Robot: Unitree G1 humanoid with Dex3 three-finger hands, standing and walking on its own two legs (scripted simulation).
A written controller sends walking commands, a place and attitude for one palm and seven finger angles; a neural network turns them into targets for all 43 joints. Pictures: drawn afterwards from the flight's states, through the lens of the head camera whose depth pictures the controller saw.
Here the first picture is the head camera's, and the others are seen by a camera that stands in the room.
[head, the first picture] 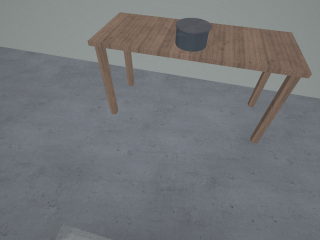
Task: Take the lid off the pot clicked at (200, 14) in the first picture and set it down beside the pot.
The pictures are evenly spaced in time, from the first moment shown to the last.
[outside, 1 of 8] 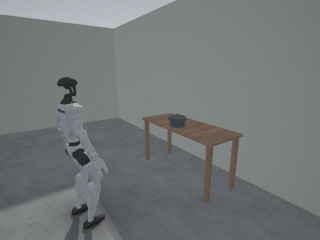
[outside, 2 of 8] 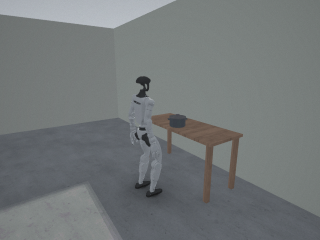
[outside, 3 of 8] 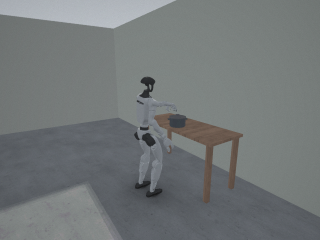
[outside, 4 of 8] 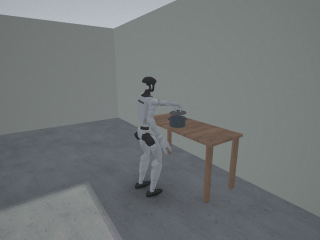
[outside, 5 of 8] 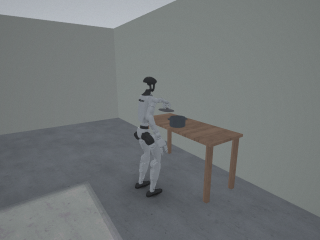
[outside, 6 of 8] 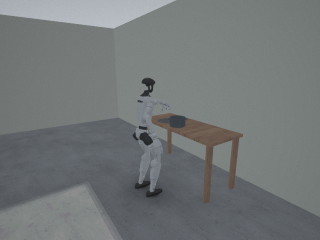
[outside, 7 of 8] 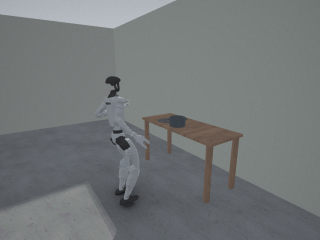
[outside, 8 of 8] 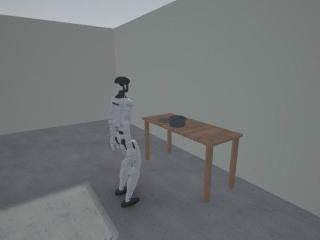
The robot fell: no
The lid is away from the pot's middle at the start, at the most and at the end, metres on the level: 0.00 0.25 0.25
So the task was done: yes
